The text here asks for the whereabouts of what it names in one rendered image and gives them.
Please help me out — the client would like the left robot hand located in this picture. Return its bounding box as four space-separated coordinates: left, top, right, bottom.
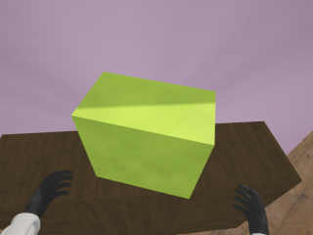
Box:
23 170 73 218

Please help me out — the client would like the left robot forearm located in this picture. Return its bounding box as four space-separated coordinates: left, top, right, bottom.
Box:
0 212 41 235

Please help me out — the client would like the right robot hand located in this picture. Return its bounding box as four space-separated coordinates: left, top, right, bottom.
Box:
233 184 270 235

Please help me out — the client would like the pedestal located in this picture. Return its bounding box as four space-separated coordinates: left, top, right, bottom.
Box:
0 121 302 235

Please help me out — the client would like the carton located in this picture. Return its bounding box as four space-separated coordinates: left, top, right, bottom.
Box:
71 71 216 199

